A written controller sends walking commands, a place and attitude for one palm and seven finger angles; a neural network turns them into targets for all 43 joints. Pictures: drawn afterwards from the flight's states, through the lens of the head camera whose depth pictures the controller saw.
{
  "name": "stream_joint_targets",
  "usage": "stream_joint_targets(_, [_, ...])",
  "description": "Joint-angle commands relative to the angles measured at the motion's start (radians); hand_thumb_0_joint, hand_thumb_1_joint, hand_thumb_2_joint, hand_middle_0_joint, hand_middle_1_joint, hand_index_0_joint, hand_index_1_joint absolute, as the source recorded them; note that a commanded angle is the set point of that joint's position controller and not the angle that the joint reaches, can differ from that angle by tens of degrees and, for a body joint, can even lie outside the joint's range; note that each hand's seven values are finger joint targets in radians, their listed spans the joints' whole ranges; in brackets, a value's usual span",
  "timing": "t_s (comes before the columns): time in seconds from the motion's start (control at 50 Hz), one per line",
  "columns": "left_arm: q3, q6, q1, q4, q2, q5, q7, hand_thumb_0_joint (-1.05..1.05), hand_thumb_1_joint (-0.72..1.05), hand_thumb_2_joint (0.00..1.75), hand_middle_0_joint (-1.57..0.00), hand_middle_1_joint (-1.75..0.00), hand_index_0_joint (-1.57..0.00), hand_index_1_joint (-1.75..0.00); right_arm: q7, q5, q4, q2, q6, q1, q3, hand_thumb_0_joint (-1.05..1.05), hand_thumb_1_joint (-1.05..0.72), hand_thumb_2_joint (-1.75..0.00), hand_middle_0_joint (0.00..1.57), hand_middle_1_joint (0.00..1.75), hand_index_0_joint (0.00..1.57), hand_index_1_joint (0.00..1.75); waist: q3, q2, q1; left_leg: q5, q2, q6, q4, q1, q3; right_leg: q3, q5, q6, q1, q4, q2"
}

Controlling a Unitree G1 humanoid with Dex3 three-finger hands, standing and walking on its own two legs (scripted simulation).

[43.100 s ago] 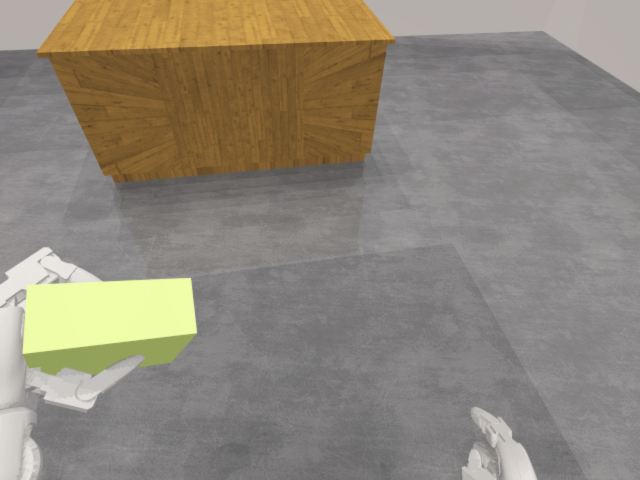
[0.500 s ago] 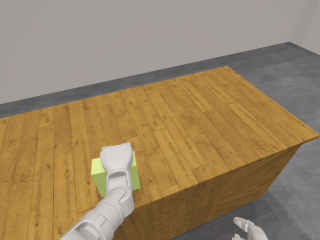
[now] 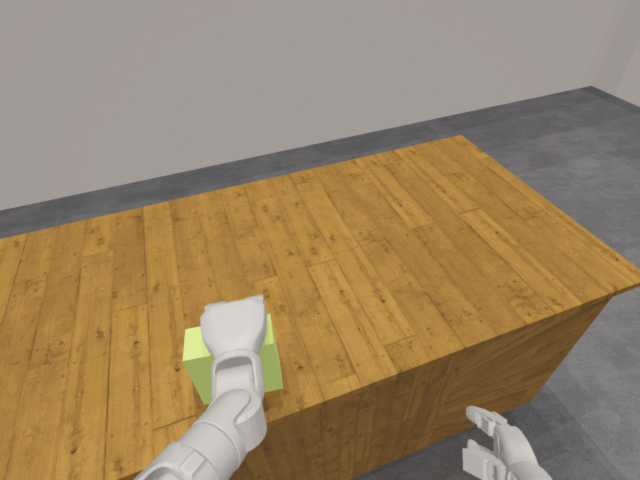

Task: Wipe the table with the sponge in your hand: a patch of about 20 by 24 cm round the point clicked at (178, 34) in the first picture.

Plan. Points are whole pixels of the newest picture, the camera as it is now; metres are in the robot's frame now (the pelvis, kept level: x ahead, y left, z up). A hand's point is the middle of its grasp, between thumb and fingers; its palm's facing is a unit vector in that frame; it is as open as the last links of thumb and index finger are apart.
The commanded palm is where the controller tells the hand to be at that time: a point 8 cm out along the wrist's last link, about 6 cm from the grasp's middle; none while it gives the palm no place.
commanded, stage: wipe back along the third lane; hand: left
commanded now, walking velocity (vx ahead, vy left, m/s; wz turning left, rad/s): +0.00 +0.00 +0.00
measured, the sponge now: (239, 368) +0.29 +0.17 -0.06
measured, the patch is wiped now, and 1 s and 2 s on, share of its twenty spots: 1.00 1.00 1.00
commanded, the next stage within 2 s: slide back across to the middle lane in 0.54 s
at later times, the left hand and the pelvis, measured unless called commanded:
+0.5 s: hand (241, 349) +0.30 +0.16 -0.01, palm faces -0.04 -0.03 -1.00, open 9.6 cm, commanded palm +0.25 +0.14 +0.01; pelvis -0.01 +0.01 +0.00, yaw +0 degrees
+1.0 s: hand (229, 357) +0.28 +0.17 -0.01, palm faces -0.04 -0.09 -0.99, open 9.6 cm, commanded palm +0.23 +0.17 +0.04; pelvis -0.01 +0.00 +0.00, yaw -1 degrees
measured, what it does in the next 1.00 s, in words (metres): stands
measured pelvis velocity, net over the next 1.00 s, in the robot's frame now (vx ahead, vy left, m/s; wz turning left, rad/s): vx -0.01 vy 0.00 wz -0.02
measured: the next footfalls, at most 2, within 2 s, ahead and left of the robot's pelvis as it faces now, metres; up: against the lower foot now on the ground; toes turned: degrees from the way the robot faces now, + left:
none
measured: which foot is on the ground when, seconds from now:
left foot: down 0.00-1.00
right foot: down 0.00-1.00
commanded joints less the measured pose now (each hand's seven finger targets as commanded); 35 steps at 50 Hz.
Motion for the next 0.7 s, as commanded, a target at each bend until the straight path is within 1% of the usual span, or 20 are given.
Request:
stream_joint_targets(0.0, [0.002,-0.007,-0.077,-0.057,-0.048,-0.036,-0.042,0.0,0.1,1.3,-1.2,-1.6,-1.2,-1.6,-0.003,-0.001,-0.159,-0.1,-0.036,-0.191,-0.026,0.0,-0.9,-0.9,0.2,0.3,0.2,0.3,-0.108,-0.177,-0.027,0.196,-0.047,0.044,-0.026,0.072,0.046,0.044,0.381,-0.015,0.082,-0.1,-0.018])
stream_joint_targets(0.04, [-0.001,-0.003,-0.097,-0.055,-0.048,-0.034,-0.043,0.0,0.1,1.3,-1.2,-1.6,-1.2,-1.6,-0.005,0.001,-0.157,-0.101,-0.036,-0.192,-0.024,0.0,-0.9,-0.9,0.2,0.3,0.2,0.3,-0.091,-0.196,-0.034,0.184,-0.047,0.044,-0.027,0.064,0.041,0.044,0.361,-0.013,0.068,-0.102,-0.016])
stream_joint_targets(0.08, [0.017,0.001,-0.105,-0.063,-0.031,-0.031,-0.048,0.0,0.1,1.3,-1.2,-1.6,-1.2,-1.6,-0.006,-0.001,-0.157,-0.105,-0.036,-0.201,-0.025,0.0,-0.9,-0.9,0.2,0.3,0.2,0.3,-0.093,-0.181,-0.022,0.185,-0.045,0.042,-0.033,0.064,0.034,0.046,0.348,-0.019,0.06,-0.104,-0.01])
stream_joint_targets(0.14, [-0.011,0.002,-0.11,-0.056,-0.062,-0.027,-0.048,0.0,0.1,1.3,-1.2,-1.6,-1.2,-1.6,-0.004,0.0,-0.161,-0.1,-0.036,-0.192,-0.024,0.0,-0.9,-0.9,0.2,0.3,0.2,0.3,-0.099,-0.173,-0.031,0.189,-0.044,0.044,-0.023,0.068,0.04,0.025,0.348,-0.016,0.055,-0.087,-0.013])
stream_joint_targets(0.18, [0.012,0.004,-0.087,-0.064,-0.038,-0.025,-0.052,0.0,0.1,1.3,-1.2,-1.6,-1.2,-1.6,-0.004,-0.002,-0.165,-0.103,-0.033,-0.201,-0.026,0.0,-0.9,-0.9,0.2,0.3,0.2,0.3,-0.119,-0.166,-0.011,0.196,-0.044,0.041,-0.025,0.064,0.032,0.034,0.346,-0.024,0.059,-0.088,-0.007])
stream_joint_targets(0.2, [-0.011,0.002,-0.094,-0.067,-0.059,-0.022,-0.051,0.0,0.1,1.3,-1.2,-1.6,-1.2,-1.6,-0.003,0.0,-0.165,-0.099,-0.032,-0.19,-0.026,0.0,-0.9,-0.9,0.2,0.3,0.2,0.3,-0.127,-0.157,-0.025,0.203,-0.044,0.043,-0.017,0.072,0.039,0.025,0.361,-0.021,0.062,-0.075,-0.012])
stream_joint_targets(0.24, [-0.015,0.001,-0.078,-0.069,-0.064,-0.023,-0.049,0.0,0.1,1.3,-1.2,-1.6,-1.2,-1.6,0.0,-0.001,-0.168,-0.1,-0.031,-0.19,-0.026,0.0,-0.9,-0.9,0.2,0.3,0.2,0.3,-0.123,-0.175,-0.027,0.204,-0.044,0.043,-0.013,0.063,0.037,0.025,0.368,-0.02,0.061,-0.073,-0.011])
stream_joint_targets(0.28, [0.013,0.004,-0.042,-0.082,-0.04,-0.028,-0.05,0.0,0.1,1.3,-1.2,-1.6,-1.2,-1.6,0.0,-0.003,-0.171,-0.104,-0.029,-0.199,-0.028,0.0,-0.9,-0.9,0.2,0.3,0.2,0.3,-0.135,-0.18,-0.007,0.211,-0.043,0.042,-0.017,0.059,0.032,0.034,0.376,-0.025,0.071,-0.077,-0.007])
stream_joint_targets(0.32, [-0.007,0.008,-0.041,-0.092,-0.054,-0.031,-0.047,0.0,0.1,1.3,-1.2,-1.6,-1.2,-1.6,0.001,0.001,-0.175,-0.099,-0.026,-0.196,-0.027,0.0,-0.9,-0.9,0.2,0.3,0.2,0.3,-0.12,-0.19,-0.019,0.196,-0.042,0.043,-0.015,0.058,0.038,0.026,0.358,-0.018,0.068,-0.077,-0.011])
stream_joint_targets(0.36, [-0.022,0.015,-0.074,-0.085,-0.063,-0.026,-0.047,0.0,0.1,1.3,-1.2,-1.6,-1.2,-1.6,0.0,0.004,-0.175,-0.099,-0.024,-0.205,-0.023,0.0,-0.9,-0.9,0.2,0.3,0.2,0.3,-0.084,-0.183,-0.029,0.165,-0.04,0.042,-0.023,0.053,0.034,0.023,0.292,-0.018,0.036,-0.087,-0.008])
stream_joint_targets(0.38, [0.004,0.018,-0.077,-0.089,-0.044,-0.029,-0.046,0.0,0.1,1.3,-1.2,-1.6,-1.2,-1.6,0.0,0.004,-0.173,-0.101,-0.026,-0.208,-0.024,0.0,-0.9,-0.9,0.2,0.3,0.2,0.3,-0.09,-0.155,-0.013,0.164,-0.039,0.04,-0.031,0.054,0.03,0.03,0.281,-0.025,0.035,-0.09,-0.002])
stream_joint_targets(0.44, [-0.032,0.027,-0.087,-0.073,-0.079,-0.025,-0.042,0.0,0.1,1.3,-1.2,-1.6,-1.2,-1.6,0.004,0.007,-0.175,-0.095,-0.027,-0.202,-0.023,0.0,-0.9,-0.9,0.2,0.3,0.2,0.3,-0.082,-0.151,-0.024,0.15,-0.037,0.041,-0.028,0.06,0.032,0.007,0.237,-0.023,0.015,-0.084,-0.002])
stream_joint_targets(0.46, [-0.031,0.029,-0.103,-0.068,-0.077,-0.029,-0.042,0.0,0.1,1.3,-1.2,-1.6,-1.2,-1.6,0.004,0.008,-0.175,-0.096,-0.029,-0.202,-0.021,0.0,-0.9,-0.9,0.2,0.3,0.2,0.3,-0.076,-0.145,-0.026,0.142,-0.036,0.041,-0.031,0.059,0.031,0.005,0.222,-0.023,0.009,-0.086,-0.001])
stream_joint_targets(0.48, [0.009,0.028,-0.108,-0.058,-0.038,-0.031,-0.04,0.0,0.1,1.3,-1.2,-1.6,-1.2,-1.6,0.002,0.005,-0.169,-0.101,-0.029,-0.205,-0.024,0.0,-0.9,-0.9,0.2,0.3,0.2,0.3,-0.083,-0.139,-0.011,0.136,-0.036,0.038,-0.037,0.051,0.026,0.016,0.211,-0.028,0.01,-0.091,0.004])
stream_joint_targets(0.5, [-0.014,0.028,-0.101,-0.056,-0.063,-0.028,-0.037,0.0,0.1,1.3,-1.2,-1.6,-1.2,-1.6,0.002,0.007,-0.17,-0.096,-0.028,-0.199,-0.023,0.0,-0.9,-0.9,0.2,0.3,0.2,0.3,-0.093,-0.121,-0.017,0.139,-0.037,0.04,-0.033,0.059,0.033,0.005,0.209,-0.026,0.012,-0.08,0.0])
stream_joint_targets(0.54, [-0.023,0.026,-0.116,-0.042,-0.078,-0.034,-0.034,0.0,0.1,1.3,-1.2,-1.6,-1.2,-1.6,0.004,0.007,-0.168,-0.096,-0.029,-0.195,-0.023,0.0,-0.9,-0.9,0.2,0.3,0.2,0.3,-0.089,-0.15,-0.024,0.135,-0.036,0.039,-0.028,0.053,0.031,0.002,0.21,-0.024,0.007,-0.08,0.001])
stream_joint_targets(0.58, [0.0,0.026,-0.106,-0.039,-0.06,-0.04,-0.034,0.0,0.1,1.3,-1.2,-1.6,-1.2,-1.6,0.003,0.004,-0.169,-0.1,-0.031,-0.204,-0.025,0.0,-0.9,-0.9,0.2,0.3,0.2,0.3,-0.097,-0.147,-0.009,0.129,-0.037,0.039,-0.033,0.045,0.027,0.009,0.199,-0.028,0.006,-0.087,0.005])
stream_joint_targets(0.62, [-0.011,0.023,-0.125,-0.025,-0.072,-0.036,-0.027,0.0,0.1,1.3,-1.2,-1.6,-1.2,-1.6,0.001,0.005,-0.167,-0.098,-0.03,-0.192,-0.025,0.0,-0.9,-0.9,0.2,0.3,0.2,0.3,-0.103,-0.164,-0.021,0.126,-0.037,0.039,-0.026,0.047,0.031,0.005,0.195,-0.022,0.005,-0.082,0.001])
stream_joint_targets(0.66, [-0.01,0.021,-0.1,-0.066,-0.069,-0.043,-0.026,0.0,0.1,1.3,-1.2,-1.6,-1.2,-1.6,0.005,0.005,-0.18,-0.094,-0.032,-0.201,-0.026,0.0,-0.9,-0.9,0.2,0.3,0.2,0.3,-0.125,-0.147,-0.01,0.139,-0.038,0.041,-0.03,0.058,0.032,0.006,0.211,-0.023,0.031,-0.081,-0.001])
stream_joint_targets(0.68, [0.055,0.021,-0.079,-0.075,-0.005,-0.048,-0.024,0.0,0.1,1.3,-1.2,-1.6,-1.2,-1.6,0.002,0.003,-0.177,-0.101,-0.031,-0.211,-0.029,0.0,-0.9,-0.9,0.2,0.3,0.2,0.3,-0.136,-0.147,0.011,0.14,-0.038,0.039,-0.036,0.057,0.029,0.021,0.212,-0.027,0.047,-0.093,0.002])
